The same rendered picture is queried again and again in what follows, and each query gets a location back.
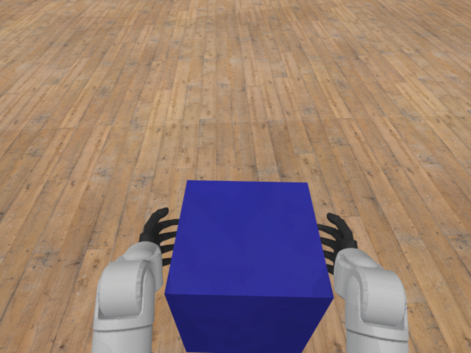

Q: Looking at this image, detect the robot right hand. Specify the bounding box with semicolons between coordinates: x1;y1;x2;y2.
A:
317;213;358;275

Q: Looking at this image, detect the carton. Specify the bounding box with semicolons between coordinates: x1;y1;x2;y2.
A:
164;180;334;353

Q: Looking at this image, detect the robot left forearm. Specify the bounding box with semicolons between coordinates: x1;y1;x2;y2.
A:
91;241;163;353

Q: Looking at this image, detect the robot left hand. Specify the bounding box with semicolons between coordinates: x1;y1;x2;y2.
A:
139;207;179;266

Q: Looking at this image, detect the robot right forearm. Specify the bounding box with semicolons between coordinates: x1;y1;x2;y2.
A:
333;248;409;353

